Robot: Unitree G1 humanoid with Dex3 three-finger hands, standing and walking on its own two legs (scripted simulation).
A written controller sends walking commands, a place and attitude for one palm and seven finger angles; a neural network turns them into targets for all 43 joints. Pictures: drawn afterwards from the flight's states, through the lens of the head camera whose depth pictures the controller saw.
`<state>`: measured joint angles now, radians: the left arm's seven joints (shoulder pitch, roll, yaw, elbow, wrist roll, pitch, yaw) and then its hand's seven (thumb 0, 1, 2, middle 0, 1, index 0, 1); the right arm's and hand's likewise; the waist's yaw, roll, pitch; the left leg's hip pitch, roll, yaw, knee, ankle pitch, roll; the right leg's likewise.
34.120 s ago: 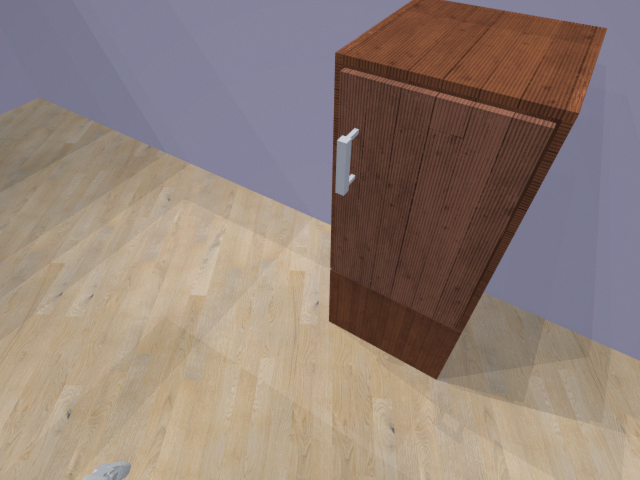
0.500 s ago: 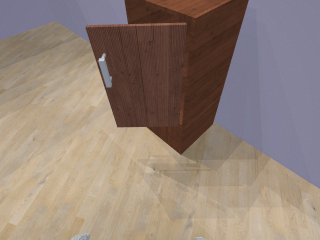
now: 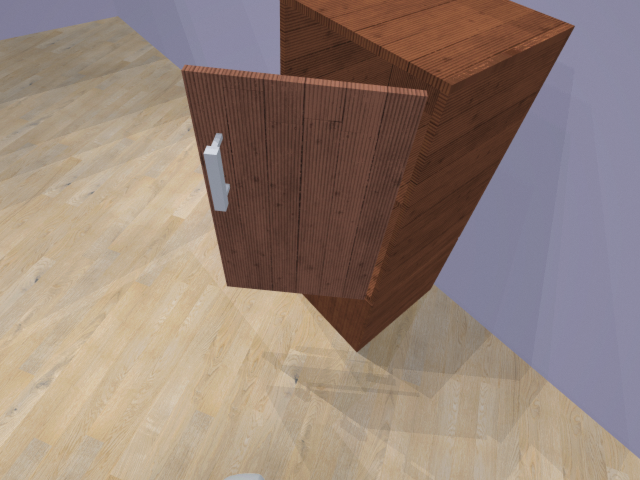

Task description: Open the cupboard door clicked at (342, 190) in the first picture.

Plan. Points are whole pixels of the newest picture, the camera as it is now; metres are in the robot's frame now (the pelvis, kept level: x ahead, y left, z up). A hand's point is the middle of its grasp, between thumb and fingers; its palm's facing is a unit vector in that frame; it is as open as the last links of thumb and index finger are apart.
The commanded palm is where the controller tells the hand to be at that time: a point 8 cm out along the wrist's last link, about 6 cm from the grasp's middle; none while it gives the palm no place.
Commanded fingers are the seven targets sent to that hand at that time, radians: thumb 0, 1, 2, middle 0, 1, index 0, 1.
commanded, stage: come to a stop and stand still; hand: left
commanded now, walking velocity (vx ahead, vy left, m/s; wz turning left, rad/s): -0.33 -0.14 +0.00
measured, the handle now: (219, 173) +0.58 +0.23 +0.01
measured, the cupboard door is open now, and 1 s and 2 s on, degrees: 45 45 45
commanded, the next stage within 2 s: look again from close up in 1.16 s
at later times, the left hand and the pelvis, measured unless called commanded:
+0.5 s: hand out of the picture +0.03 +0.13 -0.15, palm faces +0.01 -0.97 -0.24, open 7.4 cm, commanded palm none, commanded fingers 0.00 0.90 0.90 -0.20 -0.30 -0.20 -0.30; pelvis -0.02 -0.06 +0.01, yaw -1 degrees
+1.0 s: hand out of the picture -0.02 +0.15 -0.17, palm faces +0.04 -0.99 -0.16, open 7.4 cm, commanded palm none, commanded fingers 0.00 0.90 0.90 -0.20 -0.30 -0.20 -0.30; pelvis -0.02 -0.02 +0.01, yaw +0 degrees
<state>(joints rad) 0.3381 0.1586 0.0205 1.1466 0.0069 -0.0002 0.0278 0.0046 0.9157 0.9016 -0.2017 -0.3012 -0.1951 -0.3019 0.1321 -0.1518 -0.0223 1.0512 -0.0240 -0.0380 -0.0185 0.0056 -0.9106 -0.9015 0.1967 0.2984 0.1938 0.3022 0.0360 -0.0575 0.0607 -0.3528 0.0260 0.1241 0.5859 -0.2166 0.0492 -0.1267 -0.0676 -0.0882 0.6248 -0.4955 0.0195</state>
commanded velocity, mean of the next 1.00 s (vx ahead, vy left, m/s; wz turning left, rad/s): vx -0.01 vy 0.04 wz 0.00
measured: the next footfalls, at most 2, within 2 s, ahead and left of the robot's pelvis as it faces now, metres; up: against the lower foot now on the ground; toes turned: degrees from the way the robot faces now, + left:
right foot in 0.34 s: +0.01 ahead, -0.17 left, +0.00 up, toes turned -4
left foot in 0.68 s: +0.03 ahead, +0.08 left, +0.00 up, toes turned +7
